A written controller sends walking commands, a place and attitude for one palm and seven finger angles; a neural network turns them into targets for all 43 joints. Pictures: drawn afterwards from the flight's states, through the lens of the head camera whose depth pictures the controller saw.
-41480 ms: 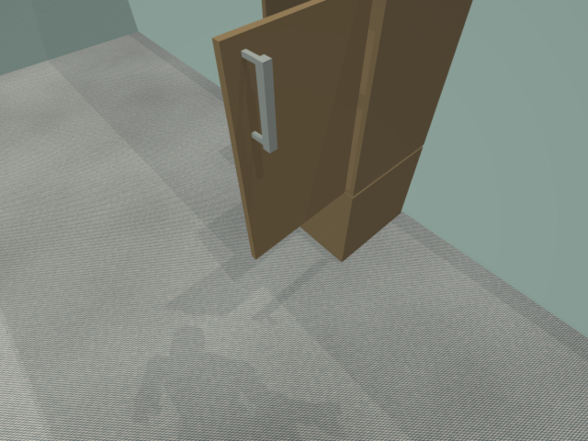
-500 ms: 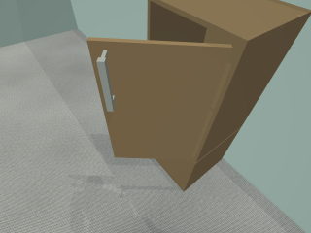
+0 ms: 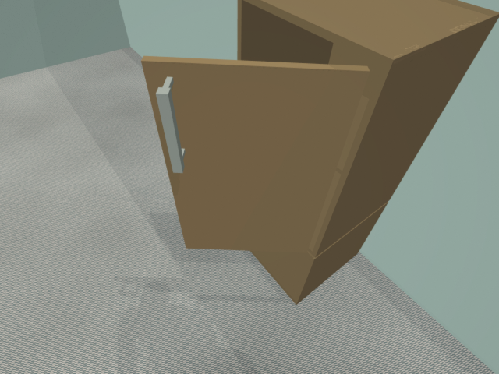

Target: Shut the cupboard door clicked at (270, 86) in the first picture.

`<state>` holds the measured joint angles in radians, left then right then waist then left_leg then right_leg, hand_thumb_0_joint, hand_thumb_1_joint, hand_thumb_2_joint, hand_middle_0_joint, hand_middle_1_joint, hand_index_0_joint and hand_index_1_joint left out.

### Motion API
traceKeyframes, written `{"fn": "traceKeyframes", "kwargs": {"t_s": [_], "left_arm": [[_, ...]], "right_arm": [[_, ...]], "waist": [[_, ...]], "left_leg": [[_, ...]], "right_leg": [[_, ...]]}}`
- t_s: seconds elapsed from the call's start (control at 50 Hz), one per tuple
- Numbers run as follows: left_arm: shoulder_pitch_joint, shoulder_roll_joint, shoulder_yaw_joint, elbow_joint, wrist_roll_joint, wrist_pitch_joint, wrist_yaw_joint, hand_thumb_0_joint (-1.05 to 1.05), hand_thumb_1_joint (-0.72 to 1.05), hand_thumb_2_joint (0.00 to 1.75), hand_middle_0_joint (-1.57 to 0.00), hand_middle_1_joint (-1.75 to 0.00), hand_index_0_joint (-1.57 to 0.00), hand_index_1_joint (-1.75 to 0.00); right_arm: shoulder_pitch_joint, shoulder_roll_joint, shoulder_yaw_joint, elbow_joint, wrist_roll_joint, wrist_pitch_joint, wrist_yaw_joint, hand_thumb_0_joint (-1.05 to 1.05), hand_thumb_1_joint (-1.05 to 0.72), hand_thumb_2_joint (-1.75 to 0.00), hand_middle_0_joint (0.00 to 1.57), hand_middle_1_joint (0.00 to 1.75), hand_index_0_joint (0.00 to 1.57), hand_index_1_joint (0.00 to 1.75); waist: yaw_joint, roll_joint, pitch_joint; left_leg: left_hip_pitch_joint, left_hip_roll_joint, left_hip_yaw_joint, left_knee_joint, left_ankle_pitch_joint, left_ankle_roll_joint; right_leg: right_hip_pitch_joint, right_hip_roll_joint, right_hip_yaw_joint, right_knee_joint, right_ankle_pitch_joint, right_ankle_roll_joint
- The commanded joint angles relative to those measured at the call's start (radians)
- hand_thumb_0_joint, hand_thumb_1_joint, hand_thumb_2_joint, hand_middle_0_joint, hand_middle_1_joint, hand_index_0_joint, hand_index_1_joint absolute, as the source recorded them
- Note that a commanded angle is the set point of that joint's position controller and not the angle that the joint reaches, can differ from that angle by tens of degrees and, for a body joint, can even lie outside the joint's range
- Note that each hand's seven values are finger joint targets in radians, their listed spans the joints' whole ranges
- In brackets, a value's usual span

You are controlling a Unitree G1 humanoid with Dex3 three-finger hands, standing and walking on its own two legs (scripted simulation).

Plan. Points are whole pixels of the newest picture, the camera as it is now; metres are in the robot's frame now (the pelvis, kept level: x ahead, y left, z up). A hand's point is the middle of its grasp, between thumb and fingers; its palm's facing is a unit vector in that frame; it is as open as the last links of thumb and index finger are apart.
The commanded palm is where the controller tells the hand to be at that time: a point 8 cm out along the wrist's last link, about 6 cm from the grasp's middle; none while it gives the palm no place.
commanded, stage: come to a stop and stand still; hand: left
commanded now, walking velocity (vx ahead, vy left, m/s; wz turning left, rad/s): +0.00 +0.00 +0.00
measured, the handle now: (174, 128) +0.50 +0.18 +0.13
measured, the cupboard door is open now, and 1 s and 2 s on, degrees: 51 51 51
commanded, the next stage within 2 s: look again from close up in 0.02 s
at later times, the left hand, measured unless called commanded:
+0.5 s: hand out of the picture +0.05 +0.18 -0.17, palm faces +0.02 -0.97 -0.26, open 7.4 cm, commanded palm none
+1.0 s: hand out of the picture +0.00 +0.17 -0.18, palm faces -0.01 -0.98 -0.18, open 7.4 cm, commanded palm none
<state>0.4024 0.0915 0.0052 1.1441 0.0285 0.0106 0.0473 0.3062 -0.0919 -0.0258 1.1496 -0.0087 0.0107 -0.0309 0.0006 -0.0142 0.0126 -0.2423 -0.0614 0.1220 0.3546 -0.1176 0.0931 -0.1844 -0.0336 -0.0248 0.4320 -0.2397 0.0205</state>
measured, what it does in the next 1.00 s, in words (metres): stands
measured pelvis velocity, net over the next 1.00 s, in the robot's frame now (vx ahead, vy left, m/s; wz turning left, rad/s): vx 0.02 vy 0.00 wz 0.00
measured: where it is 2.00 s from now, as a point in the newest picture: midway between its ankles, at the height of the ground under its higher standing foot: outside the picture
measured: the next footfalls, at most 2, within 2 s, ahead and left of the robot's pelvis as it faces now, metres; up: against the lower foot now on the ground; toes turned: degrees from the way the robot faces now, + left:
none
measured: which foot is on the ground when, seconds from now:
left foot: down 0.00-1.00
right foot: down 0.00-1.00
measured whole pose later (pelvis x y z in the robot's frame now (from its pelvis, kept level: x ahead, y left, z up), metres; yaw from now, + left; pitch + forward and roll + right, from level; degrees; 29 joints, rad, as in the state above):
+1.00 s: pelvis +0.02 +0.00 +0.00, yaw +0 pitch -1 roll -1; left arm 0.34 0.19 -0.01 1.05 0.03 0.02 0.02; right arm 0.25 -0.18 -0.01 1.11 -0.01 0.01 -0.01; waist 0.00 -0.03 0.01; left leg -0.25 -0.04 0.12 0.45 -0.19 0.09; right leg -0.16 -0.02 -0.03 0.48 -0.29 0.00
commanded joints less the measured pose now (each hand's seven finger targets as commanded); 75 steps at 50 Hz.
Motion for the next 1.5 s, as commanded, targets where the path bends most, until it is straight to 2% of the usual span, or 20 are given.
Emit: {"fn": "traceKeyframes", "kwargs": {"t_s": [0.0,0.08,0.1,0.12,0.16,0.22,0.28,0.42,0.74,0.8,0.88,0.98,1.06,1.12,1.16,1.38,1.4,1.42,1.44,1.48], "left_arm": [[0.1,0.058,0.01,-0.011,-0.001,-0.015,0.002,0.0,0.9,0.9,-0.2,-0.3,-0.2,-0.3],[0.095,0.057,0.008,-0.008,-0.004,-0.019,0.002,0.0,0.9,0.9,-0.2,-0.3,-0.2,-0.3],[-0.003,0.26,-0.006,-0.126,0.013,-0.044,-0.006,0.0,0.9,0.9,-0.2,-0.3,-0.2,-0.3],[0.026,0.182,0.015,-0.124,0.011,-0.037,0.002,0.0,0.9,0.9,-0.2,-0.3,-0.2,-0.3],[0.066,0.15,0.011,-0.127,0.009,-0.041,0.003,0.0,0.9,0.9,-0.2,-0.3,-0.2,-0.3],[0.043,0.158,0.01,-0.147,0.001,-0.042,0.006,0.0,0.9,0.9,-0.2,-0.3,-0.2,-0.3],[-0.018,0.192,0.018,-0.183,-0.002,-0.049,0.007,0.0,0.9,0.9,-0.2,-0.3,-0.2,-0.3],[-0.044,0.244,0.022,-0.201,-0.006,-0.047,0.004,0.0,0.9,0.9,-0.2,-0.3,-0.2,-0.3],[-0.135,0.286,0.012,-0.202,-0.008,-0.034,-0.01,0.0,0.9,0.9,-0.2,-0.3,-0.2,-0.3],[-0.08,0.209,-0.007,-0.155,-0.008,-0.023,-0.01,0.0,0.9,0.9,-0.2,-0.3,-0.2,-0.3],[-0.044,0.198,-0.002,-0.138,-0.001,-0.01,-0.018,0.0,0.9,0.9,-0.2,-0.3,-0.2,-0.3],[0.013,0.158,0.005,-0.119,0.004,-0.008,-0.028,0.0,0.9,0.9,-0.2,-0.3,-0.2,-0.3],[0.051,0.121,0.004,-0.095,0.0,-0.016,-0.023,0.0,0.9,0.9,-0.2,-0.3,-0.2,-0.3],[0.081,0.111,0.0,-0.066,-0.008,-0.027,-0.007,0.0,0.9,0.9,-0.2,-0.3,-0.2,-0.3],[0.079,0.113,-0.003,-0.058,-0.014,-0.033,0.002,0.0,0.9,0.9,-0.2,-0.3,-0.2,-0.3],[0.041,0.095,-0.005,-0.059,-0.013,-0.031,0.01,0.0,0.9,0.9,-0.2,-0.3,-0.2,-0.3],[-0.051,0.316,-0.003,-0.152,0.004,-0.048,0.006,0.0,0.9,0.9,-0.2,-0.3,-0.2,-0.3],[-0.048,0.231,0.024,-0.165,-0.001,-0.043,0.009,0.0,0.9,0.9,-0.2,-0.3,-0.2,-0.3],[-0.039,0.208,0.014,-0.167,-0.002,-0.043,0.007,0.0,0.9,0.9,-0.2,-0.3,-0.2,-0.3],[-0.017,0.176,0.014,-0.176,0.0,-0.035,0.004,0.0,0.9,0.9,-0.2,-0.3,-0.2,-0.3]], "right_arm": [[0.07,-0.098,-0.019,-0.026,-0.001,-0.012,-0.001,0.0,-0.9,-0.9,0.2,0.3,0.2,0.3],[0.066,-0.094,-0.016,-0.025,-0.002,-0.016,-0.001,0.0,-0.9,-0.9,0.2,0.3,0.2,0.3],[-0.015,-0.236,-0.025,-0.188,-0.02,-0.026,0.014,0.0,-0.9,-0.9,0.2,0.3,0.2,0.3],[-0.066,-0.231,-0.05,-0.178,-0.016,-0.048,0.006,0.0,-0.9,-0.9,0.2,0.3,0.2,0.3],[-0.053,-0.204,-0.049,-0.201,-0.011,-0.04,0.003,0.0,-0.9,-0.9,0.2,0.3,0.2,0.3],[-0.029,-0.161,-0.035,-0.211,-0.013,-0.026,0.008,0.0,-0.9,-0.9,0.2,0.3,0.2,0.3],[-0.015,-0.182,-0.035,-0.21,-0.008,-0.034,0.01,0.0,-0.9,-0.9,0.2,0.3,0.2,0.3],[-0.096,-0.242,-0.024,-0.214,-0.005,-0.049,0.011,0.0,-0.9,-0.9,0.2,0.3,0.2,0.3],[-0.16,-0.288,-0.01,-0.165,-0.005,-0.042,0.021,0.0,-0.9,-0.9,0.2,0.3,0.2,0.3],[-0.11,-0.218,0.007,-0.122,-0.007,-0.03,0.022,0.0,-0.9,-0.9,0.2,0.3,0.2,0.3],[-0.087,-0.244,-0.006,-0.107,-0.01,-0.02,0.019,0.0,-0.9,-0.9,0.2,0.3,0.2,0.3],[-0.035,-0.252,-0.028,-0.091,-0.007,-0.025,0.006,0.0,-0.9,-0.9,0.2,0.3,0.2,0.3],[-0.006,-0.208,-0.025,-0.074,-0.001,-0.035,-0.005,0.0,-0.9,-0.9,0.2,0.3,0.2,0.3],[0.007,-0.157,-0.012,-0.053,0.006,-0.046,-0.011,0.0,-0.9,-0.9,0.2,0.3,0.2,0.3],[0.023,-0.141,-0.007,-0.033,0.008,-0.047,-0.016,0.0,-0.9,-0.9,0.2,0.3,0.2,0.3],[0.0,-0.109,-0.005,-0.019,0.007,-0.028,-0.005,0.0,-0.9,-0.9,0.2,0.3,0.2,0.3],[-0.046,-0.26,-0.01,-0.146,-0.009,-0.047,0.008,0.0,-0.9,-0.9,0.2,0.3,0.2,0.3],[-0.055,-0.253,-0.041,-0.158,-0.011,-0.068,-0.001,0.0,-0.9,-0.9,0.2,0.3,0.2,0.3],[-0.045,-0.234,-0.038,-0.166,-0.009,-0.067,-0.004,0.0,-0.9,-0.9,0.2,0.3,0.2,0.3],[-0.034,-0.198,-0.039,-0.188,-0.012,-0.048,-0.006,0.0,-0.9,-0.9,0.2,0.3,0.2,0.3]], "waist": [[-0.002,0.004,0.097],[-0.004,0.001,0.088],[-0.037,0.007,0.161],[0.015,0.019,0.046],[0.007,0.055,-0.064],[-0.014,-0.032,0.004],[-0.033,-0.005,0.029],[0.005,0.001,0.011],[0.004,0.012,-0.01],[0.001,0.002,-0.012],[-0.001,0.043,0.077],[0.0,0.073,0.082],[0.008,0.041,0.058],[0.004,-0.017,0.015],[-0.008,-0.017,-0.029],[-0.003,-0.003,0.069],[-0.028,-0.004,0.141],[-0.005,0.017,0.027],[-0.007,0.025,-0.048],[-0.008,0.049,-0.025]], "left_leg": [[0.004,0.176,-0.225,-0.142,-0.298,-0.053],[0.026,0.173,-0.218,-0.13,-0.257,-0.055],[-0.081,0.11,-0.218,-0.093,-0.197,-0.062],[-0.085,0.189,-0.272,-0.054,-0.361,-0.047],[-0.088,0.172,-0.272,-0.012,-0.347,-0.032],[-0.08,0.128,-0.208,0.1,-0.232,-0.036],[-0.022,0.135,-0.19,0.12,-0.119,-0.04],[0.007,0.164,-0.188,0.091,0.07,-0.025],[0.049,0.175,-0.205,-0.012,-0.02,-0.042],[0.048,0.179,-0.21,-0.045,-0.199,-0.05],[-0.03,0.206,-0.261,-0.113,-0.437,-0.038],[-0.011,0.275,-0.327,-0.155,-0.482,0.007],[0.02,0.253,-0.263,-0.078,-0.228,0.002],[0.063,0.187,-0.154,0.045,0.137,-0.031],[0.12,0.181,-0.138,0.066,0.255,-0.042],[0.075,0.168,-0.157,-0.015,0.011,-0.055],[0.038,0.128,-0.214,-0.014,0.123,-0.058],[0.04,0.189,-0.237,0.037,0.03,-0.04],[0.041,0.185,-0.25,0.044,-0.028,-0.029],[-0.021,0.169,-0.237,0.064,-0.151,-0.033]], "right_leg": [[-0.112,-0.052,0.069,-0.09,-0.073,-0.035],[-0.122,-0.057,0.076,-0.094,-0.066,-0.038],[-0.127,-0.014,0.014,0.003,-0.086,-0.071],[-0.111,-0.039,0.04,0.03,-0.154,-0.064],[-0.057,-0.044,0.045,0.028,-0.128,-0.074],[-0.144,-0.092,0.133,-0.058,-0.185,-0.096],[-0.186,-0.091,0.142,-0.056,-0.107,-0.101],[-0.059,-0.073,0.101,-0.016,0.127,-0.072],[-0.021,-0.083,0.088,-0.087,0.045,-0.055],[-0.014,-0.067,0.07,-0.093,-0.059,-0.041],[-0.065,-0.036,0.041,-0.041,-0.173,-0.045],[-0.096,-0.011,-0.008,0.045,-0.128,-0.047],[-0.062,-0.033,0.017,-0.008,-0.01,-0.048],[0.003,-0.066,0.072,-0.043,0.229,-0.048],[0.022,-0.079,0.077,-0.038,0.361,-0.045],[-0.034,-0.08,0.101,-0.11,0.107,-0.046],[-0.09,-0.042,0.062,-0.051,0.07,-0.064],[-0.075,-0.062,0.062,0.003,-0.023,-0.065],[-0.048,-0.062,0.063,0.007,-0.004,-0.074],[-0.075,-0.066,0.078,-0.007,-0.045,-0.083]]}}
